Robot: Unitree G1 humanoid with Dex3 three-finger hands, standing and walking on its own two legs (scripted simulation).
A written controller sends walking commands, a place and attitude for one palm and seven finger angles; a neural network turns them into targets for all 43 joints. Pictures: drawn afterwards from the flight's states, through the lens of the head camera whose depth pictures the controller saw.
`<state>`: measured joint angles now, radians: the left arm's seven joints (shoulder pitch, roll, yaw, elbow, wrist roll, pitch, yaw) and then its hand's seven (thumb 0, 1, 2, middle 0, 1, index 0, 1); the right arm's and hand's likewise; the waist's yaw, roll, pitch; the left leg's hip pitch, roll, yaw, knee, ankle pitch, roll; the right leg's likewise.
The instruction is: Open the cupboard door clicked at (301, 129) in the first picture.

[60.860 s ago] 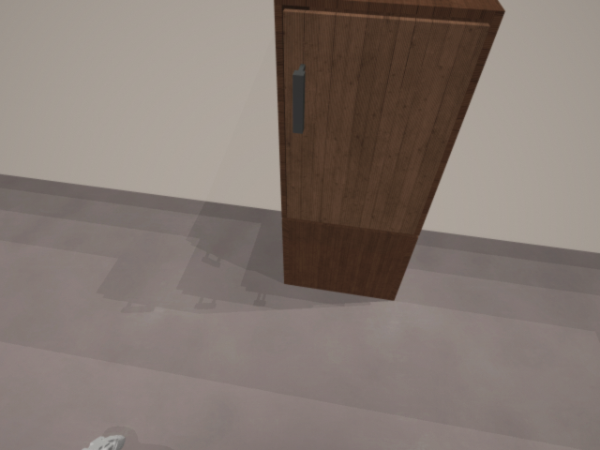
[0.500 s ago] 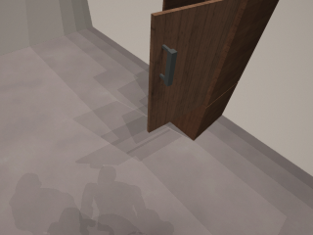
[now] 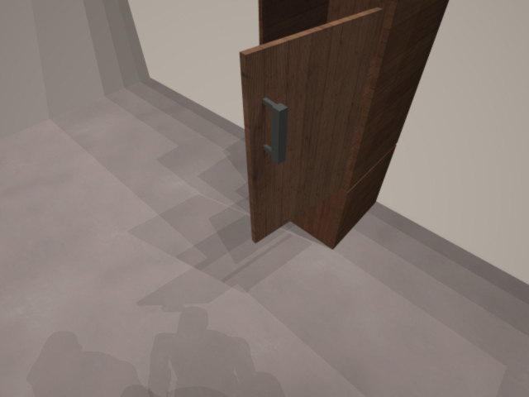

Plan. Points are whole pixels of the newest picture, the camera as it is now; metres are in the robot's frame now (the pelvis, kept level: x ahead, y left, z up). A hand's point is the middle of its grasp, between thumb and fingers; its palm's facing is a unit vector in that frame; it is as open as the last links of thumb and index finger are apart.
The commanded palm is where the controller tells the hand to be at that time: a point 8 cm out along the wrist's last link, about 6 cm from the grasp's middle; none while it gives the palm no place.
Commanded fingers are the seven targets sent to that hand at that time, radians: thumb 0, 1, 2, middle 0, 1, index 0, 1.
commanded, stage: let the arm hang, fingers relaxed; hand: left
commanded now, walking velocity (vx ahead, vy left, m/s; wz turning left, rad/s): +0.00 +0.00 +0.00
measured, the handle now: (273, 131) +0.63 +0.02 +0.06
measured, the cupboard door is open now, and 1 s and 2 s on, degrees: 81 81 81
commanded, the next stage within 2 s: look to check the result in 0.16 s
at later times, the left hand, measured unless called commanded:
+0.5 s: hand out of the picture -0.01 +0.17 -0.18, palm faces +0.04 -0.98 -0.18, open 7.4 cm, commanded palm none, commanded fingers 0.00 0.90 0.90 -0.20 -0.30 -0.20 -0.30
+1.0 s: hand out of the picture +0.02 +0.19 -0.17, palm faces +0.01 -0.98 -0.20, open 7.4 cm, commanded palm none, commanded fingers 0.00 0.90 0.90 -0.20 -0.30 -0.20 -0.30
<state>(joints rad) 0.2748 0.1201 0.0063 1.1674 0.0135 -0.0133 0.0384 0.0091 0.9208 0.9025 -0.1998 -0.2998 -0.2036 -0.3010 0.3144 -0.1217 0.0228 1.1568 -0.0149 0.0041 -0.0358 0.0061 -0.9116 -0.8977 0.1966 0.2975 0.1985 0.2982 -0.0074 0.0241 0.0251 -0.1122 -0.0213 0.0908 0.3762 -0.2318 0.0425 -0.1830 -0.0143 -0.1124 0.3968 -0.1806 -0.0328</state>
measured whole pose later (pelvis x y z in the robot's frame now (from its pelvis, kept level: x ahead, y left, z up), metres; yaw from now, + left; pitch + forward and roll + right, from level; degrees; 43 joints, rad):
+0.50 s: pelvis +0.00 +0.01 +0.00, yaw +0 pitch -2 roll +0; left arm 0.29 0.12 0.01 1.17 0.01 -0.02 0.04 0.00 0.91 0.90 -0.20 -0.30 -0.20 -0.30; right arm 0.30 -0.13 0.01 1.16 -0.01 0.00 -0.04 0.00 -0.91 -0.90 0.20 0.30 0.20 0.30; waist -0.01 0.02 0.04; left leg -0.11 -0.03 0.10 0.38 -0.24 0.06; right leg -0.18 -0.03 -0.10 0.40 -0.18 -0.02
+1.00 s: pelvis +0.01 +0.01 +0.00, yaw +0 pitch -2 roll +0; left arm 0.24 0.15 0.01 1.16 0.01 -0.02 0.03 0.00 0.90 0.90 -0.20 -0.30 -0.20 -0.30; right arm 0.27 -0.16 0.01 1.16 -0.01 -0.01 -0.03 0.00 -0.91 -0.90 0.20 0.30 0.20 0.30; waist -0.01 0.02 0.05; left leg -0.09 -0.04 0.10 0.35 -0.23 0.06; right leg -0.18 -0.03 -0.10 0.39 -0.18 -0.02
